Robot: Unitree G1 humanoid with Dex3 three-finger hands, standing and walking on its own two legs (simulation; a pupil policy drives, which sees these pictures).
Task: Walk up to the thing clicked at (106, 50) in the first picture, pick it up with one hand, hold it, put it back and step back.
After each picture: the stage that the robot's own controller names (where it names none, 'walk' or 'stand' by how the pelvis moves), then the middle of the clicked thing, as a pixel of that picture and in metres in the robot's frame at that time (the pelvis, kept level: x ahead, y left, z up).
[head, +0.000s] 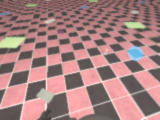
stand; (106, 51) +1.54 -0.32 -0.72
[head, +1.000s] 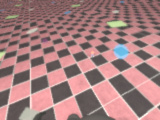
walk; (92, 54) +1.43 +0.11 -0.69
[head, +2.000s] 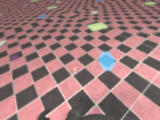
walk; (75, 70) +0.90 +0.35 -0.71
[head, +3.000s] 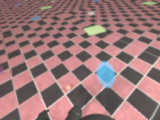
walk; (68, 88) +0.53 +0.37 -0.72
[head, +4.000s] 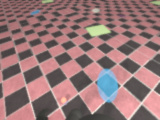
walk; (64, 101) +0.31 +0.34 -0.70
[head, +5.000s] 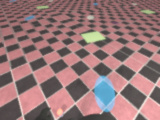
stand; (60, 113) +0.22 +0.33 -0.72
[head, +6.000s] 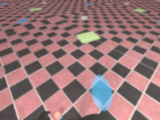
stand; (58, 115) +0.19 +0.35 -0.72
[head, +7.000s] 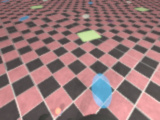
stand; (58, 111) +0.22 +0.36 -0.73
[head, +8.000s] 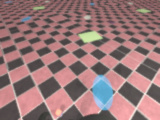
stand; (59, 113) +0.22 +0.35 -0.73
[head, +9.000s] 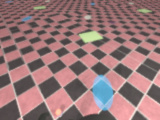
stand; (59, 113) +0.22 +0.35 -0.73
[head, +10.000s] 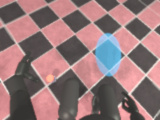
go down; (51, 78) +0.28 +0.35 -0.41
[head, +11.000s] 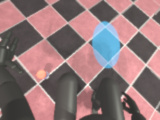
go down; (43, 74) +0.28 +0.37 -0.31
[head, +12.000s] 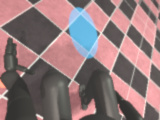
close in; (9, 81) +0.26 +0.39 -0.23
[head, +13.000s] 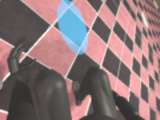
close; out of the picture +0.24 +0.40 -0.22
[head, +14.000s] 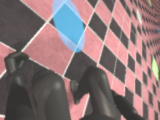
lift; out of the picture +0.23 +0.40 -0.22
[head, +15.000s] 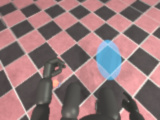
close; (56, 83) +0.29 +0.35 -0.45
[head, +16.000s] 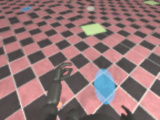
close; (59, 105) +0.25 +0.33 -0.67
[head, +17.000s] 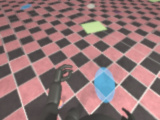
close; (60, 103) +0.25 +0.33 -0.67
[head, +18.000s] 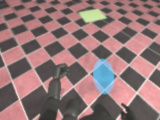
crouch; (58, 96) +0.27 +0.33 -0.62
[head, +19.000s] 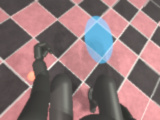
lower; (35, 76) +0.30 +0.37 -0.29
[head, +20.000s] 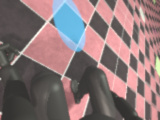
lower; out of the picture +0.25 +0.40 -0.23
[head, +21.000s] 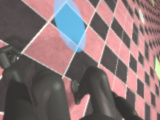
lower; out of the picture +0.24 +0.40 -0.22
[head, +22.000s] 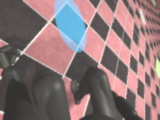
lower; out of the picture +0.24 +0.40 -0.23
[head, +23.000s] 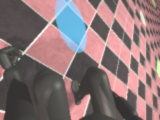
lower; out of the picture +0.24 +0.40 -0.23
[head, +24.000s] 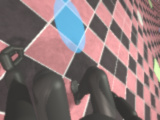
open; out of the picture +0.24 +0.40 -0.23
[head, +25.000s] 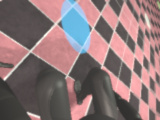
stand; out of the picture +0.22 +0.44 -0.22
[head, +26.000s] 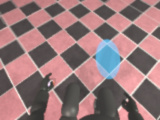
walk; (48, 83) +0.28 +0.44 -0.50
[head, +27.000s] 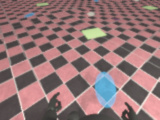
stand; (53, 110) +0.23 +0.42 -0.69
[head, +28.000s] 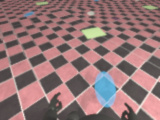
stand; (52, 111) +0.21 +0.42 -0.69
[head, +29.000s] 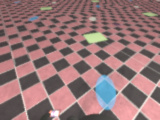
stand; (54, 113) +0.21 +0.41 -0.74
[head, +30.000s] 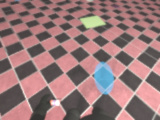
walk; (55, 102) +0.22 +0.37 -0.73
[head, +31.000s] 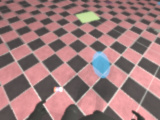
walk; (58, 89) +0.38 +0.39 -0.73
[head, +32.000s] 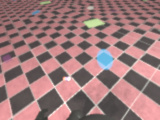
stand; (67, 78) +0.67 +0.44 -0.73
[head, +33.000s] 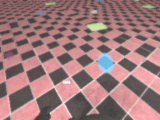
stand; (66, 82) +0.65 +0.39 -0.74
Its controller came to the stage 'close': yes
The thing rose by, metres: 0.01
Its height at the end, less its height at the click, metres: -0.02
